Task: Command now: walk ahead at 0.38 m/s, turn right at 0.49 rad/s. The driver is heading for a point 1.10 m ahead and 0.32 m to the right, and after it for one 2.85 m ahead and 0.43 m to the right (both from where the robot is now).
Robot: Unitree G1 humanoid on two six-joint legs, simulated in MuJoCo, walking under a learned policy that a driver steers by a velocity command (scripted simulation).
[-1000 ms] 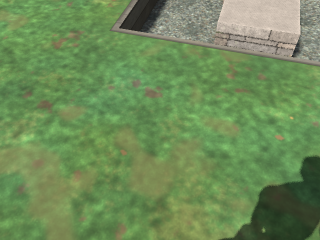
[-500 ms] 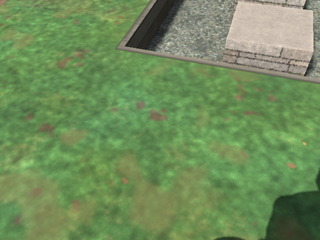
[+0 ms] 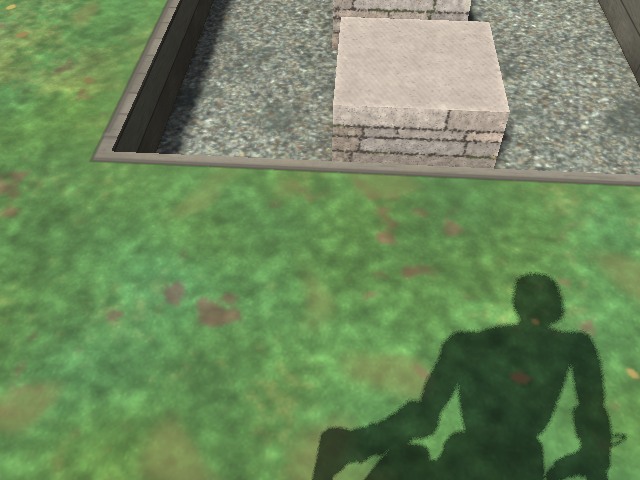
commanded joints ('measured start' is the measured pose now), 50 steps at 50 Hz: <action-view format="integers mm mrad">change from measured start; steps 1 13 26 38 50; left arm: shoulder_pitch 62 132 -59 -88 -165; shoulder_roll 19 268 167 131 61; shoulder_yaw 10 102 55 43 16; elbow -61 -168 -307 -352 -344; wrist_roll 14 34 30 13 23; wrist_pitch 9 4 31 68 -17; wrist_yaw -1 -40 7 20 -27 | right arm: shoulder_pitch -108 -31 -137 23 112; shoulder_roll -105 -127 -111 -144 -141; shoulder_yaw -14 -13 -21 -46 -29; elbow -67 -127 -213 -194 -181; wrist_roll -11 -3 4 23 15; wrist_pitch -17 74 115 66 29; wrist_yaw -18 -61 -83 -40 -31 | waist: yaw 73 106 21 -50 -45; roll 92 -153 -61 -79 176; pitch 60 -194 -182 -124 46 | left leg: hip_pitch -123 -175 -456 59 99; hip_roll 295 159 55 63 257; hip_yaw -111 58 -265 -227 -372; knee -186 756 683 102 -168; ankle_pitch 294 85 -161 -148 -108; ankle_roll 158 -67 -118 -18 119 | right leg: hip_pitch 0 609 409 142 -184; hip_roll -42 -64 -54 90 63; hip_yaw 35 130 307 378 -34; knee -93 -691 -861 -790 -235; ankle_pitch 119 720 143 -397 160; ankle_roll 24 -150 -184 -74 67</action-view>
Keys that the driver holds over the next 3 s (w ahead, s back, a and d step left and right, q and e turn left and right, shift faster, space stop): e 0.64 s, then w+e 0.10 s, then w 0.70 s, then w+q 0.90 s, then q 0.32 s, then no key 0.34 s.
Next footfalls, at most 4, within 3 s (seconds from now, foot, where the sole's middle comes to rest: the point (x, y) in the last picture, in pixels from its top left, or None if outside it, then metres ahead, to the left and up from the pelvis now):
0.24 right None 0.26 -0.15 -0.78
0.76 left None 0.29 0.06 -0.78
1.24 right None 0.36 -0.30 -0.78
1.76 left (431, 368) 0.76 -0.25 -0.78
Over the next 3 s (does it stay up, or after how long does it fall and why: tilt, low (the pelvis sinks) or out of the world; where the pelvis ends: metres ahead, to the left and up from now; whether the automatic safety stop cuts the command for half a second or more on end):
stays up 1.02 -0.36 -0.01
